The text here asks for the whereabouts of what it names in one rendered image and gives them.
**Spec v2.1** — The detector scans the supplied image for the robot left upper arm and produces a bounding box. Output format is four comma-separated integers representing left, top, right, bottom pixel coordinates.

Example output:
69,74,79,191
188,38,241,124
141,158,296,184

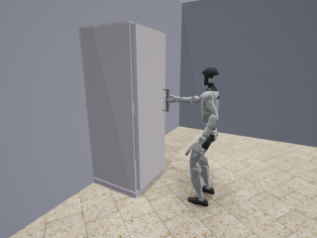
202,91,219,122

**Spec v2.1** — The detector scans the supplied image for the right robot forearm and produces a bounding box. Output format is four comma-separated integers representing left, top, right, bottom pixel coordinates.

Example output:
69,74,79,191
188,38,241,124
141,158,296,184
175,96,193,104

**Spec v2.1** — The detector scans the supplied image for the handle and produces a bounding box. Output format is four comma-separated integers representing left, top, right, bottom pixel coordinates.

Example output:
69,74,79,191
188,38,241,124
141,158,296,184
163,88,169,112

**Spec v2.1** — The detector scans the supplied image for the robot torso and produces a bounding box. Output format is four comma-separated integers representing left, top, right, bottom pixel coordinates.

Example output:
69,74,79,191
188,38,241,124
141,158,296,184
201,88,220,143

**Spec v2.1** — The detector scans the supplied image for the robot head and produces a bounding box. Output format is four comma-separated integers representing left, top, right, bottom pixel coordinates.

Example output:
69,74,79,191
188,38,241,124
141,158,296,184
202,67,219,91

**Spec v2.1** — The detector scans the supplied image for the robot right hand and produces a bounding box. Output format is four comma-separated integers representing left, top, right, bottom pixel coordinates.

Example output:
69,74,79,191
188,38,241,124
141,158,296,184
163,95,175,103

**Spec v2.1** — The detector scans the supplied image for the robot left hand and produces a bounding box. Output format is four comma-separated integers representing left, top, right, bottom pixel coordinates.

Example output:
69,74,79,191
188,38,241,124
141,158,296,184
185,141,202,161

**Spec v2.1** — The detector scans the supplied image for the fridge door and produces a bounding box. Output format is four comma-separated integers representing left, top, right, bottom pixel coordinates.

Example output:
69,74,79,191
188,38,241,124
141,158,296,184
131,23,166,191

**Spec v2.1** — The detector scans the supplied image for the left robot forearm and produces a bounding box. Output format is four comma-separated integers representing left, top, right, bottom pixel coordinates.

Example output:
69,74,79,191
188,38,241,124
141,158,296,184
197,115,217,145

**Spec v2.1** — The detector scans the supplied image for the robot right upper arm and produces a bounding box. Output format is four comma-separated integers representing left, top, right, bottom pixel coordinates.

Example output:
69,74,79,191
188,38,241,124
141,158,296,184
191,93,203,104

